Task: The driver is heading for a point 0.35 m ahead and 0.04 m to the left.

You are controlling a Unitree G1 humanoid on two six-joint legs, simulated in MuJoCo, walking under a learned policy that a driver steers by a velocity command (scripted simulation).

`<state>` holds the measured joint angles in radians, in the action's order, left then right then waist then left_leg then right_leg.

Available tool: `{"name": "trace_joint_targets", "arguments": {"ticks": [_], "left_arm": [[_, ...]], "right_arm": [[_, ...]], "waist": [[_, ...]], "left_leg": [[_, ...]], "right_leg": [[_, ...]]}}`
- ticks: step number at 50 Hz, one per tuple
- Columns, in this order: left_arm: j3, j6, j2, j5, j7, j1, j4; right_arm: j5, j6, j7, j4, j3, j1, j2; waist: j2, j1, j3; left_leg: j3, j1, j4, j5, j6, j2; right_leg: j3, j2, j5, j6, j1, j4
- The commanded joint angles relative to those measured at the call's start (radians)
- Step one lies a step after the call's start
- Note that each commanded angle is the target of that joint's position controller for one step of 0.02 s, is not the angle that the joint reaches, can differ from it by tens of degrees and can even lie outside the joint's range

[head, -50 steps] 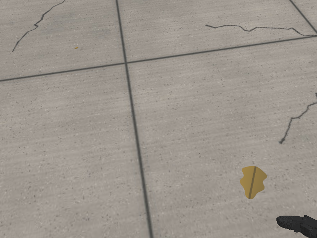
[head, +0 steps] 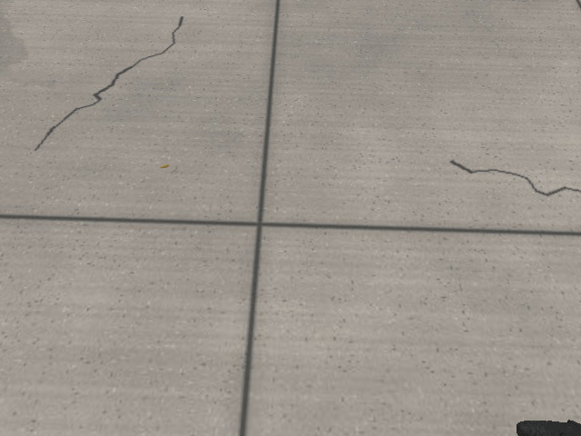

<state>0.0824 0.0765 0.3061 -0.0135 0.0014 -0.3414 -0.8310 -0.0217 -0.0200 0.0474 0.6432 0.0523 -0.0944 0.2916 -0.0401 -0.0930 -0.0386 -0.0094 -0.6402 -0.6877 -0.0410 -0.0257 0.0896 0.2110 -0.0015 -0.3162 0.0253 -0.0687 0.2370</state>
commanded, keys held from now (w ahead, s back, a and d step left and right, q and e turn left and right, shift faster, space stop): w+q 0.18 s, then no key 0.82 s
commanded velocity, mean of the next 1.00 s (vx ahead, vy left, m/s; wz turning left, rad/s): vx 0.21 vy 0.00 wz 0.24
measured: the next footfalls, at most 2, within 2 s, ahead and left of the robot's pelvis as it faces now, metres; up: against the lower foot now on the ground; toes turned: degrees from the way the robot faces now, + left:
left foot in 0.08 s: +0.22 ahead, +0.12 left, +0.00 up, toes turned +6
right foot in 0.54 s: +0.45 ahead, -0.03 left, +0.00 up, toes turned +13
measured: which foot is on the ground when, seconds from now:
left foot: up 0.00-0.06, down 0.08-0.58, up 0.60-0.78, down 0.80-1.00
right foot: down 0.00-0.10, up 0.12-0.52, down 0.54-1.00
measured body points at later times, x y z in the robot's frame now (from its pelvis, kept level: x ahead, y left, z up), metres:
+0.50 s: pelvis +0.25 +0.05 +0.01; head +0.27 +0.06 +0.45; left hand +0.38 +0.33 -0.10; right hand +0.39 -0.21 -0.10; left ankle +0.18 +0.12 -0.73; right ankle +0.42 -0.06 -0.71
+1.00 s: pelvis +0.33 +0.07 +0.00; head +0.34 +0.08 +0.45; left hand +0.40 +0.34 -0.13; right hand +0.45 -0.18 -0.13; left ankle +0.27 +0.18 -0.73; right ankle +0.42 -0.04 -0.73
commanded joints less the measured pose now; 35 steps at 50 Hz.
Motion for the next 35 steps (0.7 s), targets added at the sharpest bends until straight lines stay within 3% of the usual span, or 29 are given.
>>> {"name": "trace_joint_targets", "arguments": {"ticks": [1, 2, 3, 4, 5, 6, 7, 8, 9, 10, 11, 13, 15, 18, 21, 24, 26, 27, 28, 29, 30, 31, 33, 35], "left_arm": [[0.048, -0.002, 0.197, -0.017, 0.005, 0.051, 0.056], [0.053, -0.009, 0.214, -0.021, 0.008, 0.052, 0.056], [0.053, -0.018, 0.218, -0.025, 0.011, 0.063, 0.059], [0.04, -0.019, 0.189, -0.017, 0.015, 0.045, 0.063], [0.002, -0.008, 0.081, 0.031, 0.009, -0.03, 0.109], [-0.02, 0.025, 0.057, 0.026, -0.001, -0.013, 0.138], [0.004, 0.046, 0.149, -0.018, -0.01, 0.112, 0.16], [0.0, 0.058, 0.143, -0.028, -0.011, 0.152, 0.176], [-0.001, 0.061, 0.133, -0.006, -0.002, 0.148, 0.164], [0.006, 0.053, 0.141, 0.012, 0.005, 0.126, 0.15], [0.008, 0.038, 0.142, 0.018, 0.004, 0.103, 0.141], [0.003, 0.014, 0.113, 0.028, 0.007, 0.068, 0.12], [-0.006, 0.002, 0.083, 0.032, 0.013, 0.093, 0.124], [-0.022, 0.001, 0.049, 0.027, 0.006, 0.177, 0.139], [-0.025, 0.009, 0.051, 0.019, -0.013, 0.249, 0.15], [-0.016, 0.014, 0.077, 0.027, -0.024, 0.267, 0.157], [-0.008, 0.019, 0.092, 0.038, -0.027, 0.226, 0.145], [-0.005, 0.025, 0.099, 0.046, -0.023, 0.187, 0.132], [0.001, 0.028, 0.149, 0.059, -0.015, 0.175, 0.139], [-0.005, 0.018, 0.141, 0.065, -0.008, 0.158, 0.139], [-0.024, -0.001, 0.045, 0.045, -0.006, 0.126, 0.124], [-0.042, -0.012, 0.012, 0.029, -0.012, 0.123, 0.11], [-0.036, -0.03, 0.056, 0.026, -0.018, 0.188, 0.109], [-0.027, -0.044, 0.082, 0.033, -0.013, 0.287, 0.122]], "right_arm": [[0.003, -0.007, 0.012, -0.102, 0.021, 0.06, 0.074], [0.006, -0.003, 0.011, -0.1, 0.033, 0.02, 0.096], [0.006, 0.001, 0.008, -0.073, 0.055, -0.098, 0.13], [0.0, 0.009, -0.007, -0.023, 0.091, -0.272, 0.193], [-0.009, 0.013, -0.028, -0.012, 0.119, -0.342, 0.317], [-0.009, -0.004, -0.021, -0.054, 0.104, -0.328, 0.315], [0.0, -0.021, -0.012, -0.048, 0.079, -0.313, 0.234], [0.005, -0.031, -0.012, -0.041, 0.069, -0.275, 0.205], [0.005, -0.035, -0.014, -0.047, 0.06, -0.207, 0.177], [0.017, -0.036, -0.018, -0.062, 0.048, -0.141, 0.144], [0.029, -0.037, -0.022, -0.076, 0.042, -0.106, 0.132], [0.032, -0.043, -0.03, -0.06, 0.043, -0.097, 0.137], [0.028, -0.044, -0.042, -0.031, 0.044, -0.117, 0.148], [0.019, -0.028, -0.058, 0.001, 0.039, -0.134, 0.139], [0.021, -0.016, -0.067, 0.037, 0.035, -0.174, 0.141], [0.024, -0.011, -0.064, 0.063, 0.028, -0.174, 0.128], [0.018, -0.007, -0.063, 0.077, 0.023, -0.156, 0.117], [0.017, -0.007, -0.063, 0.082, 0.018, -0.159, 0.106], [0.038, -0.015, -0.061, 0.076, 0.011, -0.209, 0.085], [0.039, -0.02, -0.062, 0.102, -0.001, -0.333, 0.05], [0.036, -0.008, -0.064, 0.115, -0.003, -0.31, 0.071], [0.025, 0.011, -0.064, 0.096, 0.008, -0.251, 0.107], [0.016, 0.058, -0.074, 0.093, 0.017, -0.191, 0.106], [0.019, 0.08, -0.08, 0.114, 0.015, -0.206, 0.08]], "waist": [[0.099, 0.052, -0.033], [0.116, 0.082, 0.007], [0.108, 0.155, 0.075], [0.074, 0.234, 0.168], [-0.182, 0.193, 0.258], [-0.205, 0.177, 0.43], [-0.079, 0.223, 0.332], [-0.054, 0.196, 0.21], [0.014, 0.149, 0.139], [-0.001, 0.105, 0.099], [-0.024, 0.078, 0.092], [-0.007, 0.058, 0.103], [-0.007, 0.061, 0.098], [-0.03, 0.095, 0.1], [-0.037, 0.137, 0.105], [-0.043, 0.136, 0.088], [-0.041, 0.104, 0.089], [-0.018, 0.082, 0.105], [0.06, 0.113, 0.172], [0.184, 0.145, 0.283], [0.24, 0.096, 0.333], [0.217, 0.082, 0.288], [0.147, 0.091, 0.176], [0.181, 0.127, 0.11]], "left_leg": [[0.052, 0.052, 0.046, -0.087, -0.05, -0.034], [0.087, 0.132, 0.049, -0.139, -0.071, -0.073], [0.118, 0.297, 0.088, -0.131, -0.101, -0.123], [0.093, 0.572, 0.115, -0.097, -0.138, -0.154], [-0.341, 0.934, 0.143, -0.134, -0.273, 0.099], [-0.828, 1.057, 0.347, -0.368, -0.406, 0.247], [-0.74, 0.992, 0.407, -0.386, -0.339, 0.231], [-0.612, 0.86, 0.408, -0.328, -0.304, 0.196], [-0.506, 0.715, 0.406, -0.221, -0.273, 0.153], [-0.411, 0.596, 0.411, -0.03, -0.253, 0.123], [-0.358, 0.519, 0.419, 0.142, -0.248, 0.105], [-0.251, 0.442, 0.412, 0.438, -0.256, 0.087], [-0.173, 0.413, 0.406, 0.564, -0.242, 0.06], [-0.1, 0.417, 0.392, 0.522, -0.187, 0.009], [-0.126, 0.459, 0.382, 0.419, -0.168, 0.032], [-0.186, 0.533, 0.317, 0.397, -0.17, 0.075], [-0.215, 0.558, 0.233, 0.382, -0.15, 0.071], [-0.201, 0.542, 0.171, 0.355, -0.117, 0.029], [-0.178, 0.475, 0.076, 0.217, -0.073, -0.045], [-0.153, 0.33, -0.053, -0.089, -0.007, -0.108], [-0.118, 0.286, -0.155, -0.473, 0.041, -0.129], [-0.124, 0.236, -0.213, -0.647, 0.063, -0.11], [-0.111, 0.21, -0.242, -0.608, 0.088, -0.075], [-0.085, 0.302, -0.087, -0.499, 0.092, -0.052]], "right_leg": [[-0.062, -0.292, 0.612, -0.145, 0.014, 0.016], [-0.041, -0.285, 0.786, -0.133, 0.003, 0.109], [-0.008, -0.261, 0.905, -0.111, 0.032, 0.282], [0.013, -0.219, 0.845, -0.075, 0.172, 0.522], [0.011, -0.105, 0.155, -0.008, 0.583, 0.913], [-0.225, 0.038, -0.3, 0.01, 0.788, 1.119], [-0.305, -0.018, -0.222, -0.011, 0.887, 1.149], [-0.29, -0.055, -0.133, -0.03, 0.901, 1.088], [-0.29, -0.094, -0.063, -0.029, 0.847, 1.003], [-0.289, -0.122, -0.016, -0.02, 0.766, 0.935], [-0.285, -0.13, 0.002, -0.008, 0.697, 0.918], [-0.257, -0.115, 0.026, 0.026, 0.631, 0.871], [-0.24, -0.095, 0.107, 0.047, 0.626, 0.779], [-0.231, -0.07, 0.298, 0.045, 0.585, 0.555], [-0.239, -0.043, 0.433, 0.031, 0.534, 0.407], [-0.258, -0.036, 0.348, -0.004, 0.539, 0.331], [-0.249, -0.023, 0.33, -0.041, 0.481, 0.245], [-0.251, -0.033, 0.513, -0.065, 0.381, 0.165], [-0.34, -0.132, 0.896, -0.111, 0.212, 0.213], [-0.472, -0.269, 1.083, -0.255, -0.008, 0.275], [-0.574, -0.341, 1.012, -0.333, -0.03, 0.235], [-0.627, -0.354, 0.806, -0.336, 0.024, 0.181], [-0.609, -0.316, 0.386, -0.276, 0.169, 0.094], [-0.522, -0.242, 0.145, -0.211, 0.325, 0.035]]}}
